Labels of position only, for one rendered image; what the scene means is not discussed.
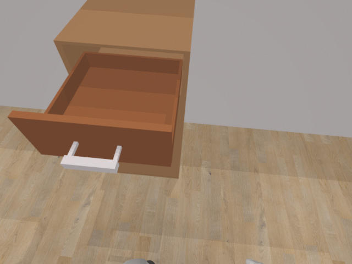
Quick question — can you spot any cabinet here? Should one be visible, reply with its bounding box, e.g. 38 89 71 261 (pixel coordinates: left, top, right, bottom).
53 0 195 179

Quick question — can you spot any drawer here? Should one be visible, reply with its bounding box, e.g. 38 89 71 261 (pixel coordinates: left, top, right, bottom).
7 51 183 167

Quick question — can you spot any handle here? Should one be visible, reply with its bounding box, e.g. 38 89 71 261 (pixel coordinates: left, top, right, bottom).
60 141 122 174

